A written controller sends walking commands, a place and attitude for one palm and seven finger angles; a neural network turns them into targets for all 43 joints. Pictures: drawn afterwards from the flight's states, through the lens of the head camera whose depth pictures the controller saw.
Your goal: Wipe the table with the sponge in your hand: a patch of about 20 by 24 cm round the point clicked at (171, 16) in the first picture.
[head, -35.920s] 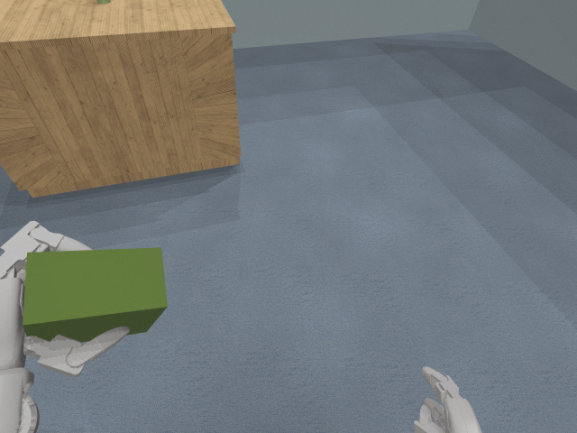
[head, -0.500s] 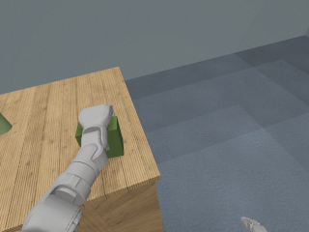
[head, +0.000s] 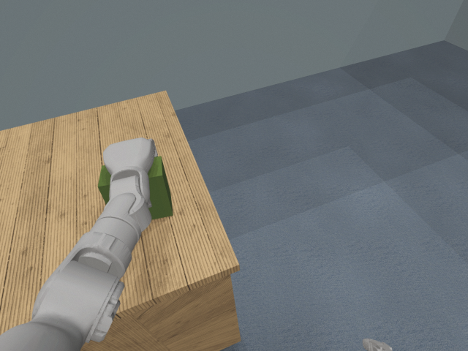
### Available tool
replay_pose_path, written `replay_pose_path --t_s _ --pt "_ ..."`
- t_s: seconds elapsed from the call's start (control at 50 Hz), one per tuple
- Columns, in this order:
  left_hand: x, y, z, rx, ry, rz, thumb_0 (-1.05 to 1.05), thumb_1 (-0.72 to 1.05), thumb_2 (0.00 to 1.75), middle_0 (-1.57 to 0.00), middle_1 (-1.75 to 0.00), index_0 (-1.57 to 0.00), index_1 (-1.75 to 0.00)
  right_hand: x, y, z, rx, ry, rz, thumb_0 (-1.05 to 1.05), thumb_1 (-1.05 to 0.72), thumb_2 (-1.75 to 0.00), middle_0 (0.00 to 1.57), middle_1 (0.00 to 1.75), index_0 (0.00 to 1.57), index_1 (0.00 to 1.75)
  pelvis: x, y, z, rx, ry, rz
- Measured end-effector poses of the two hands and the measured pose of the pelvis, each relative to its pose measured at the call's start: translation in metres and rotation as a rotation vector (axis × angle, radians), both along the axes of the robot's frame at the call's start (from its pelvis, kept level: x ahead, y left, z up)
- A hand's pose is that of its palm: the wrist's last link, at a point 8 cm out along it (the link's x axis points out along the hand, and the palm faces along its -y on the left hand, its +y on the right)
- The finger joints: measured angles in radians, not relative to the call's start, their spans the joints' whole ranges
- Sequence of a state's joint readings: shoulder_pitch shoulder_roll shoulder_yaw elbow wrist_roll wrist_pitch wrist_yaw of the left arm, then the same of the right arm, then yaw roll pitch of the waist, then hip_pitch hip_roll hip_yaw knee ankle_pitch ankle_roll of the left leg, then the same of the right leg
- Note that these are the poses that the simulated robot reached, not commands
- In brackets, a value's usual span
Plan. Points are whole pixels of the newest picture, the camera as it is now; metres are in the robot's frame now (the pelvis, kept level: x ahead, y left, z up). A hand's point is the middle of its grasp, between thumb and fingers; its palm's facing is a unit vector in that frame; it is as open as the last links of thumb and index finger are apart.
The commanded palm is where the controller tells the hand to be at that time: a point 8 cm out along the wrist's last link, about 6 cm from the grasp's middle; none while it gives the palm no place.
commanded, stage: wipe forward along the third lane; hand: left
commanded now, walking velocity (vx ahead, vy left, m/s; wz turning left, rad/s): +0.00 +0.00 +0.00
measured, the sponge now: (141, 197) +0.41 +0.21 +0.02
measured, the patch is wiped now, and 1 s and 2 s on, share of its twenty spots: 1.00 1.00 1.00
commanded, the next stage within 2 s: wipe back along the third lane in 0.28 s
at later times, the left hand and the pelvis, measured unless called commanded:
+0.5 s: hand (136, 162) +0.47 +0.22 +0.07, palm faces -0.08 -0.01 -1.00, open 10.5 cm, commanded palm +0.44 +0.21 +0.12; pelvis +0.01 +0.03 +0.00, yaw -1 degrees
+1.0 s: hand (135, 173) +0.43 +0.21 +0.07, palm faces -0.01 -0.05 -1.00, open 10.5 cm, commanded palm +0.39 +0.20 +0.12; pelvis +0.03 +0.03 +0.00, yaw +0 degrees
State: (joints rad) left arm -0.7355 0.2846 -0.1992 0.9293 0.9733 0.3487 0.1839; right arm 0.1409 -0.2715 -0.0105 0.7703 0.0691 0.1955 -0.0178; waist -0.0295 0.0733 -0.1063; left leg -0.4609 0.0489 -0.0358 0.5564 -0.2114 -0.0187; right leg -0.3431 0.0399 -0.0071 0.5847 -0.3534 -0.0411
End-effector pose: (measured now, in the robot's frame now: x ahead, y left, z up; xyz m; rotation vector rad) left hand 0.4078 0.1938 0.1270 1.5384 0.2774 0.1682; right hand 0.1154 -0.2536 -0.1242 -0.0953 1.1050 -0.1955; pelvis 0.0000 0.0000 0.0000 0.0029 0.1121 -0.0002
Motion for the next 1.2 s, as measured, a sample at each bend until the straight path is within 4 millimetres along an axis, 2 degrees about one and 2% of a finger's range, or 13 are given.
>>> replay_pose_path --t_s 0.26,0.44,0.54,0.62,0.74,1.04,1.2 --pt "0.025 0.009 0.000 0.005 0.013 0.007 0.01 -0.58 1.06 -0.71 -1.31 -0.75 -1.28 -0.019 0.006 -0.004 -0.017 0.064 -0.028 0.00 -0.90 -0.90 0.20 0.30 0.20 0.30 0.001 0.013 -0.001 -0.009 0.034 -0.001" --pt "0.045 0.016 0.001 0.016 0.020 0.010 0.01 -0.57 1.07 -0.71 -1.31 -0.74 -1.28 -0.041 0.013 -0.006 -0.021 0.116 -0.060 0.00 -0.90 -0.90 0.20 0.30 0.20 0.30 0.003 0.021 -0.003 -0.015 0.067 -0.008" --pt "0.043 0.016 -0.003 0.022 -0.001 -0.005 0.01 -0.57 1.06 -0.70 -1.32 -0.73 -1.29 -0.051 0.019 -0.008 -0.005 0.148 -0.078 0.00 -0.90 -0.90 0.20 0.30 0.20 0.30 0.008 0.027 -0.002 -0.018 0.072 -0.018" --pt "0.038 0.017 -0.005 0.013 -0.027 -0.006 0.01 -0.55 1.06 -0.68 -1.34 -0.72 -1.31 -0.049 0.026 -0.008 0.013 0.155 -0.078 0.00 -0.90 -0.90 0.20 0.30 0.20 0.30 0.011 0.030 -0.001 -0.017 0.062 -0.019" --pt "0.029 0.016 -0.004 0.007 -0.052 0.002 0.01 -0.53 1.05 -0.65 -1.36 -0.69 -1.34 -0.024 0.037 -0.005 0.037 0.115 -0.052 0.01 -0.90 -0.90 0.20 0.30 0.19 0.30 0.016 0.034 0.001 -0.017 0.045 -0.016" --pt "0.003 0.011 -0.001 -0.022 -0.057 0.023 0.00 -0.51 1.04 -0.64 -1.37 -0.67 -1.35 0.081 0.053 0.023 0.064 -0.086 0.083 0.00 -0.90 -0.90 0.20 0.30 0.19 0.30 0.030 0.031 0.004 -0.007 -0.003 0.007" --pt "-0.015 0.004 -0.002 -0.029 -0.076 0.013 0.00 -0.50 1.04 -0.63 -1.37 -0.66 -1.35 0.116 0.055 0.035 0.080 -0.156 0.142 0.00 -0.90 -0.90 0.20 0.30 0.19 0.30 0.035 0.025 0.004 -0.002 -0.030 0.020"
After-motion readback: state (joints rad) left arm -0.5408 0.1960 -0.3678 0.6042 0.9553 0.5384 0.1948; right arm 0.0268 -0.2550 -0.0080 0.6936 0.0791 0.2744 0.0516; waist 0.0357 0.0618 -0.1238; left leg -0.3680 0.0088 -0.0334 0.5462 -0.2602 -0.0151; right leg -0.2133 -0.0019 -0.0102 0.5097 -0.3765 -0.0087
